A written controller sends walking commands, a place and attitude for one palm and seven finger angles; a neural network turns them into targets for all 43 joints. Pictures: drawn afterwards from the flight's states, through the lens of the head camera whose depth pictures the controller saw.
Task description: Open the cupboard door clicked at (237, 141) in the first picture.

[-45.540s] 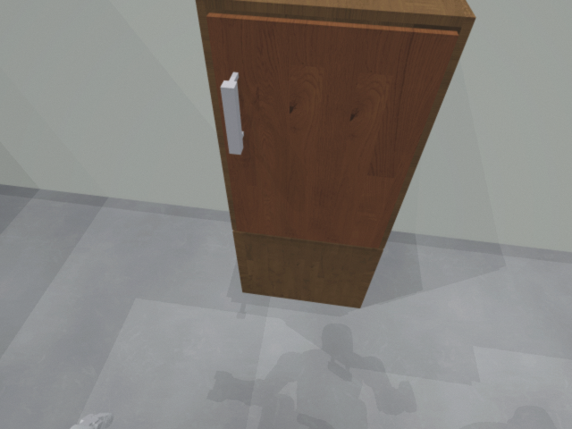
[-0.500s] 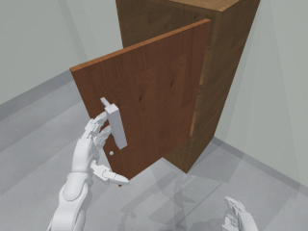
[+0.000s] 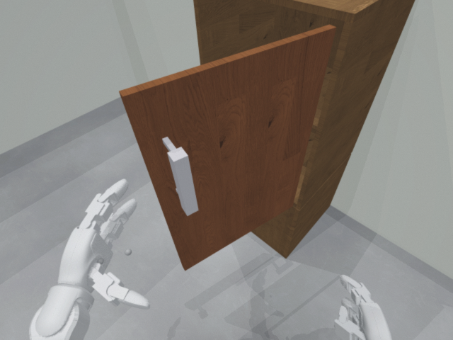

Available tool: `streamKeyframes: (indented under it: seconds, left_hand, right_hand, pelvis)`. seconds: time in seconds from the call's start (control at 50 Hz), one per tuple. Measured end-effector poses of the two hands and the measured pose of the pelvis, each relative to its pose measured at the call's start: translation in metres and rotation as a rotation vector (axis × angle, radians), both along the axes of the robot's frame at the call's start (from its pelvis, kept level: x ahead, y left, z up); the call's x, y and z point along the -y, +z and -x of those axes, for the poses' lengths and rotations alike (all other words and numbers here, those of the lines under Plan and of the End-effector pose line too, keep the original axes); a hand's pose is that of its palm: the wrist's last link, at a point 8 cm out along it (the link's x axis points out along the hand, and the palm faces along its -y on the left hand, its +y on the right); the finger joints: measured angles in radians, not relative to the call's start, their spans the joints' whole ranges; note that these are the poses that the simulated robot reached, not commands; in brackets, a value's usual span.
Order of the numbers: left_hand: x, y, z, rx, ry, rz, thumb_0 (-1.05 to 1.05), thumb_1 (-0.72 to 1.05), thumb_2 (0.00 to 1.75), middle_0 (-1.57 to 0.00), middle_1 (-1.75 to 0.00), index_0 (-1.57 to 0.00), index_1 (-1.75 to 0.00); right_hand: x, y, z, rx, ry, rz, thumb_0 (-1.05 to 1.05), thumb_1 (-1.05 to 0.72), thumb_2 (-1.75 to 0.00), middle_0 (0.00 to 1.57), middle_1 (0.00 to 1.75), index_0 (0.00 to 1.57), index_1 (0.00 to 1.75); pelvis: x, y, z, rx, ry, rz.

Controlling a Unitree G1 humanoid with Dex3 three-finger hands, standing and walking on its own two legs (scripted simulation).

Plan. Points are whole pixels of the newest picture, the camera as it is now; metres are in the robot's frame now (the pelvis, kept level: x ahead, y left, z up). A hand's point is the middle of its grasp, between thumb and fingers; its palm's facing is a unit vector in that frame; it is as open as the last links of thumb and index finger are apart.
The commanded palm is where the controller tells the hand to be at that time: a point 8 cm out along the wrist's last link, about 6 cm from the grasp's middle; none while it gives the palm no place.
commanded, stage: draw the hand back to the body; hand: left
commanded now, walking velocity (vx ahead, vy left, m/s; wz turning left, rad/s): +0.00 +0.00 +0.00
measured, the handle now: (179, 177) +0.37 +0.12 +0.10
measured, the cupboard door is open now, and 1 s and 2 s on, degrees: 76 76 76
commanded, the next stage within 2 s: step back with the hand held close in 1.64 s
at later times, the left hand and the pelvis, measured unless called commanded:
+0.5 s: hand (91, 252) +0.21 +0.21 +0.12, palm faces +0.00 -1.00 -0.05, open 16.3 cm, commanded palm +0.18 +0.26 +0.13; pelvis -0.01 +0.02 +0.01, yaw +0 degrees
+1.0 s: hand (47, 232) +0.22 +0.27 +0.15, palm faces +0.35 -0.87 -0.35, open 12.3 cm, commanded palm +0.18 +0.31 +0.17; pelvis +0.01 +0.03 +0.03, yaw -2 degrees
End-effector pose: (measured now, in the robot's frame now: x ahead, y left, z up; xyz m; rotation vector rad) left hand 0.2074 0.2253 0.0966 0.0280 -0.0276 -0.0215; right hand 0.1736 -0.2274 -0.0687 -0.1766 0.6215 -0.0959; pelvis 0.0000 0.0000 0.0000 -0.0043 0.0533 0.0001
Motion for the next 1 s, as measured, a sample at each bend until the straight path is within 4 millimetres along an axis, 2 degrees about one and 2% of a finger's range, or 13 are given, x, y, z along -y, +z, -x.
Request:
streamKeyframes:
  seconds: [0.16, 0.32, 0.58, 0.66, 0.76, 1.0]
  left_hand:
    - [0.000, 0.002, -0.003, 0.013, -0.021, -0.001, -0.02, -0.50, 0.30, -0.15, -0.30, -0.15, -0.30]
    - [-0.017, 0.018, 0.006, 0.025, -0.001, -0.016, -0.02, -0.50, 0.30, -0.15, -0.30, -0.15, -0.30]
    - [-0.044, 0.034, 0.023, 0.024, 0.022, -0.025, -0.02, -0.47, 0.31, -0.15, -0.30, -0.15, -0.30]
    - [-0.053, 0.043, 0.027, 0.016, 0.165, -0.166, -0.02, -0.39, 0.34, -0.16, -0.30, -0.15, -0.30]
    - [-0.063, 0.049, 0.032, 0.001, 0.296, -0.250, -0.01, -0.25, 0.40, -0.16, -0.30, -0.16, -0.30]
    - [-0.081, 0.071, 0.022, 0.038, 0.381, -0.344, -0.01, 0.15, 0.57, -0.18, -0.30, -0.18, -0.30]
  right_hand:
    - [-0.010, -0.003, 0.011, -0.004, 0.001, -0.003, 0.02, -0.90, -0.90, 0.20, 0.30, 0.20, 0.30]
    - [-0.017, 0.001, 0.020, 0.011, -0.013, -0.013, 0.02, -0.90, -0.90, 0.20, 0.30, 0.20, 0.30]
    - [-0.022, 0.015, 0.009, 0.074, 0.006, 0.014, 0.02, -0.90, -0.90, 0.20, 0.30, 0.20, 0.30]
    - [-0.027, 0.021, 0.005, 0.065, 0.008, 0.036, 0.02, -0.90, -0.90, 0.20, 0.30, 0.20, 0.30]
    - [-0.033, 0.024, 0.003, 0.023, 0.012, 0.045, 0.02, -0.90, -0.90, 0.20, 0.30, 0.20, 0.30]
    - [-0.042, 0.020, -0.005, -0.056, 0.014, 0.031, 0.02, -0.90, -0.90, 0.20, 0.30, 0.20, 0.30]
  pelvis:
    - [-0.006, -0.001, 0.006, 0.000, -0.002, 0.005]
    - [-0.011, 0.002, 0.007, 0.016, -0.011, 0.010]
    - [-0.019, 0.007, 0.009, 0.043, -0.001, 0.019]
    - [-0.020, 0.013, 0.009, 0.069, -0.011, 0.021]
    - [-0.024, 0.021, 0.004, 0.090, -0.021, 0.017]
    - [-0.032, 0.030, -0.012, 0.115, -0.040, 0.006]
